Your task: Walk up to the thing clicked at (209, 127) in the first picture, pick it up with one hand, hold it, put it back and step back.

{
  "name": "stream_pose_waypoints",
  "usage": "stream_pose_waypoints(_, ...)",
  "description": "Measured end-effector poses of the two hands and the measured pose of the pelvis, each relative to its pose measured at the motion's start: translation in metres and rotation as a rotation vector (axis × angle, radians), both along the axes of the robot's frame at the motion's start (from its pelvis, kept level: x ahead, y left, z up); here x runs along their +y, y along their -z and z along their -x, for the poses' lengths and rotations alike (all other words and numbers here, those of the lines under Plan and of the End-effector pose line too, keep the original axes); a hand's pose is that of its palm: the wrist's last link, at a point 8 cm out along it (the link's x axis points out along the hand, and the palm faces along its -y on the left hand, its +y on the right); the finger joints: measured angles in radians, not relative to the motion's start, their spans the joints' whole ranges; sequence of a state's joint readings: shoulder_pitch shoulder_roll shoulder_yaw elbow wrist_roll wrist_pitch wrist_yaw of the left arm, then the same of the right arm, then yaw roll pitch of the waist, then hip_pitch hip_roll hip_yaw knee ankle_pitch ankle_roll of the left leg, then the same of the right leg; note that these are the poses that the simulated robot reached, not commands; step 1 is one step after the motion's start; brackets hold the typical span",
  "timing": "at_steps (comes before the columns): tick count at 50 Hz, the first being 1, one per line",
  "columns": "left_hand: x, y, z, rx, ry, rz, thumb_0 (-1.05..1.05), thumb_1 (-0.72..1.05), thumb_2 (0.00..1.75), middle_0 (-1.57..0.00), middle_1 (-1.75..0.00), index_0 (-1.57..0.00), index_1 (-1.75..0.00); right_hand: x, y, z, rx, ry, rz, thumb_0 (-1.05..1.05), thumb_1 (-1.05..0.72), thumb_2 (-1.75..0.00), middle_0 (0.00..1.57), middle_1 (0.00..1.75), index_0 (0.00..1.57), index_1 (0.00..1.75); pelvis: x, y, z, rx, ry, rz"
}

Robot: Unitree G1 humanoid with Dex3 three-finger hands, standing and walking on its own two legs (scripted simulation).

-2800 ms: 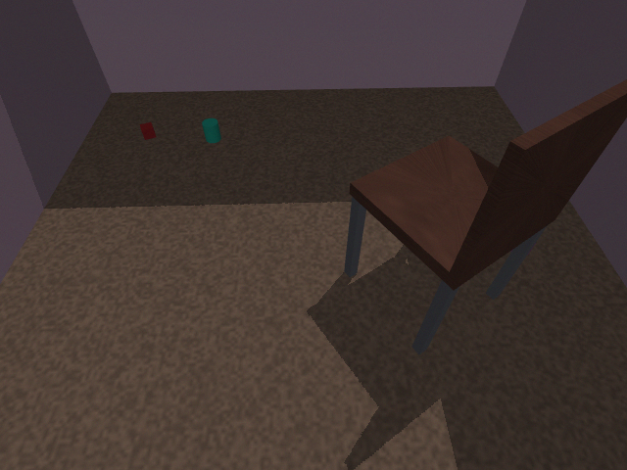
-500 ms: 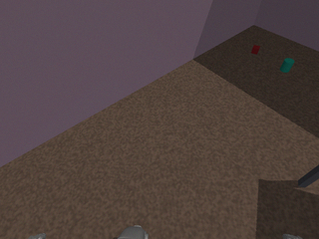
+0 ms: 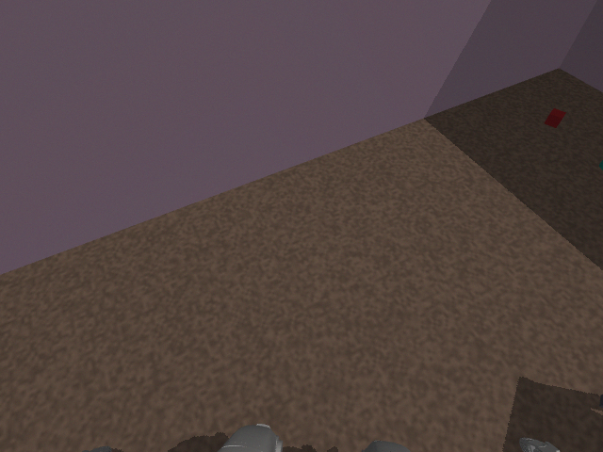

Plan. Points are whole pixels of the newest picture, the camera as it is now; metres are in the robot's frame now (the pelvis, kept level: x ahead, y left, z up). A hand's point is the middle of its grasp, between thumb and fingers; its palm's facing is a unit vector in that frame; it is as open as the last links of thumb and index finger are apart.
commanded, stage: walk up
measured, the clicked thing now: out of the picture +1.35 -1.36 -0.70
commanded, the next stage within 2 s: stand in 0.86 s
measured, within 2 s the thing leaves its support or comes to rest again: neither
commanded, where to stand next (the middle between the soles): +0.09 -0.01 m, yaw +2 degrees
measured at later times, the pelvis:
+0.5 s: pelvis -0.01 +0.02 +0.01, yaw +4 degrees
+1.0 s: pelvis +0.00 +0.00 +0.03, yaw +4 degrees
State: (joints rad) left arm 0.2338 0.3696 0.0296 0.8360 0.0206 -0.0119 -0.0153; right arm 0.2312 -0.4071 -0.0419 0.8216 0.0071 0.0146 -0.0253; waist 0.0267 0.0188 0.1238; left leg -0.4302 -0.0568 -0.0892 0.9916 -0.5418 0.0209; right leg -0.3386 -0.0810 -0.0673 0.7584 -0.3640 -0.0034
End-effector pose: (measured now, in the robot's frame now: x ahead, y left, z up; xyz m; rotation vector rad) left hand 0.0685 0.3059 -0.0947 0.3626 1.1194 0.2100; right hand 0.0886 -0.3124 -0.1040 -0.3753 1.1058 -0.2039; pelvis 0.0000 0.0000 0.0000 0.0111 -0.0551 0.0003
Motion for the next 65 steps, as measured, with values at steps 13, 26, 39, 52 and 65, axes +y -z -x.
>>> stream_pose_waypoints(13,0.047,0.003,0.025,0.028,-0.1,-0.013,0.01,0.9,0.9,-0.2,-0.3,-0.2,-0.3,0.033,-0.008,-0.004,0.017,-0.071,0.005,0.01,-0.9,-0.89,0.21,0.3,0.2,0.3,0.026,-0.003,0.002,0.004,-0.057,-0.01)
stream_pose_waypoints(26,0.023,0.005,0.041,0.081,-0.103,0.04,0.01,0.9,0.9,-0.2,-0.3,-0.2,-0.3,0.037,-0.013,-0.017,0.014,-0.068,-0.024,0.01,-0.9,-0.89,0.21,0.3,0.2,0.3,0.019,-0.014,0.005,0.0,-0.065,0.016)
stream_pose_waypoints(39,0.009,-0.007,0.024,0.054,-0.114,0.055,0.01,0.9,0.9,-0.2,-0.3,-0.2,-0.3,0.034,-0.019,-0.027,0.033,-0.074,-0.054,0.01,-0.9,-0.89,0.21,0.3,0.2,0.3,0.01,-0.027,0.0,0.002,-0.072,0.014)
stream_pose_waypoints(52,0.003,-0.013,0.007,0.073,-0.094,0.042,0.01,0.9,0.9,-0.2,-0.3,-0.2,-0.3,0.023,-0.02,-0.016,0.086,-0.019,-0.056,0.01,-0.9,-0.89,0.21,0.3,0.2,0.3,0.003,-0.034,-0.005,0.002,-0.061,0.01)
stream_pose_waypoints(65,-0.005,-0.013,0.001,0.088,-0.079,0.045,0.01,0.9,0.9,-0.2,-0.3,-0.2,-0.3,0.018,-0.017,-0.002,0.13,0.009,-0.066,0.01,-0.9,-0.89,0.21,0.3,0.2,0.3,-0.002,-0.036,-0.006,0.013,-0.053,0.009)
